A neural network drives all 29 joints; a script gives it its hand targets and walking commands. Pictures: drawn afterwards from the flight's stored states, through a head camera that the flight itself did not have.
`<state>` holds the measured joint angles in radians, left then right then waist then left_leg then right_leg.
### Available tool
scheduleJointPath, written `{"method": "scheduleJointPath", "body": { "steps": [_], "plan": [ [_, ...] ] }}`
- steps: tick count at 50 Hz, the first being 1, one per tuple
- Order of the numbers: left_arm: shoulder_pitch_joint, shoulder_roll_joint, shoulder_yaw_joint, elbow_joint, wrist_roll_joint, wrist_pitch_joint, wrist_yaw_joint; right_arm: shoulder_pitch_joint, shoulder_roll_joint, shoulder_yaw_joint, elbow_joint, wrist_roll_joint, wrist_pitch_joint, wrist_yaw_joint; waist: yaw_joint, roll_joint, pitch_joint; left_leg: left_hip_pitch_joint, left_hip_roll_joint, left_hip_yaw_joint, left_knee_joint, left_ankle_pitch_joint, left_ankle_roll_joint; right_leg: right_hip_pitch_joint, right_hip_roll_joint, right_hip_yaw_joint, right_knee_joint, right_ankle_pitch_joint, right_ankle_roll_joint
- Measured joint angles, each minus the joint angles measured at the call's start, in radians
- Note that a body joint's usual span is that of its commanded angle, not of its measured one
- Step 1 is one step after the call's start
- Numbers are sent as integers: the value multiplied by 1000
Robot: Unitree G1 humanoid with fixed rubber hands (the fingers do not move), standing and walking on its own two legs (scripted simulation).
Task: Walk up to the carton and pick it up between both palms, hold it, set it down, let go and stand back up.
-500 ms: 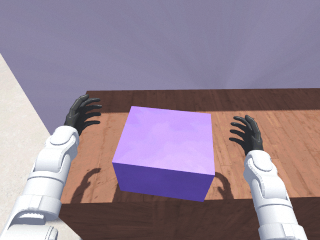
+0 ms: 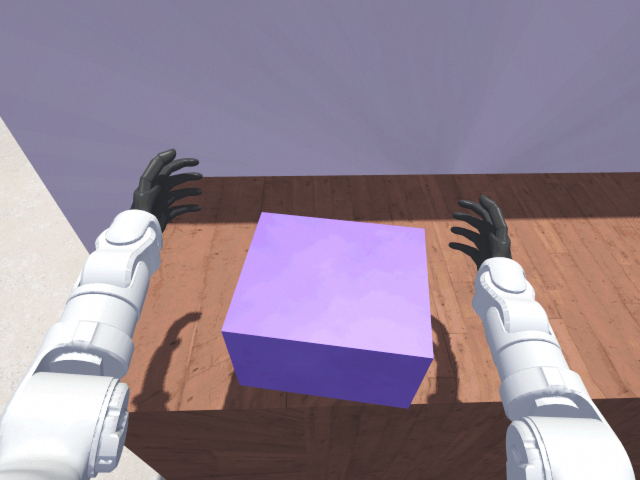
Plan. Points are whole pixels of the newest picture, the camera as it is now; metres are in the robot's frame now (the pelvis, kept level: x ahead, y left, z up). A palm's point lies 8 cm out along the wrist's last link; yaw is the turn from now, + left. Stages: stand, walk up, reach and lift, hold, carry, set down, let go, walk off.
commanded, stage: reach and lift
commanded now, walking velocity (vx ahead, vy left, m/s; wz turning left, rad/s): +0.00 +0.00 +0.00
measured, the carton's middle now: (332, 306) +0.38 -0.03 -0.03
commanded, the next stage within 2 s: none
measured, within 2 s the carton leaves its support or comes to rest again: neither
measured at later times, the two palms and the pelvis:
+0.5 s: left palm (179, 268) +0.41 +0.19 +0.04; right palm (475, 299) +0.37 -0.23 +0.00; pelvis -0.02 -0.01 -0.01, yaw +0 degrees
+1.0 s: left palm (207, 268) +0.41 +0.15 +0.04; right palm (475, 300) +0.37 -0.23 +0.00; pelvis -0.05 -0.02 -0.03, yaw +2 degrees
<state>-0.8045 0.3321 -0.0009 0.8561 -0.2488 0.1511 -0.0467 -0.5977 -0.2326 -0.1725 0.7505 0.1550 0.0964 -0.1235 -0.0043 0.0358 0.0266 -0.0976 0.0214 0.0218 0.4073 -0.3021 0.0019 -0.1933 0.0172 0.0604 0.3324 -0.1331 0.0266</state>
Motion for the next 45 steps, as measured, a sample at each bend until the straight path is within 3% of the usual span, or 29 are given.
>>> {"method": "scheduleJointPath", "body": {
  "steps": [6, 19, 25, 37, 45],
  "plan": [
    [-6, 0, 0, 103, -5, -84, 0, -12, 0, 10, 104, 0, -75, -3, 0, 0, -11, -23, 0, 0, 0, 2, 0, -23, 0, 0, 0, 2, 0],
    [-35, -29, -43, 402, -64, -387, -2, -46, 0, 75, 328, 0, -292, 13, -1, 0, -93, -248, -3, -1, 72, 3, 0, -246, -1, 0, 67, 7, -2],
    [-49, -45, -73, 440, -91, -487, -2, -82, 0, 86, 382, 21, -381, 14, -1, 0, -145, -415, -5, -3, 146, -1, -4, -414, -1, -1, 142, 2, -5],
    [-188, -50, -115, 595, -146, -530, -2, -175, 0, 91, 433, 31, -398, -4, -10, 0, -192, -580, -10, -6, 243, -6, -5, -583, -4, -2, 248, -7, -10],
    [-220, -65, -144, 622, -172, -535, -2, -216, 1, 92, 443, 31, -371, -11, -22, 0, -204, -613, -21, -10, 270, -8, -5, -622, -14, -4, 293, -20, -12]
  ]
}}
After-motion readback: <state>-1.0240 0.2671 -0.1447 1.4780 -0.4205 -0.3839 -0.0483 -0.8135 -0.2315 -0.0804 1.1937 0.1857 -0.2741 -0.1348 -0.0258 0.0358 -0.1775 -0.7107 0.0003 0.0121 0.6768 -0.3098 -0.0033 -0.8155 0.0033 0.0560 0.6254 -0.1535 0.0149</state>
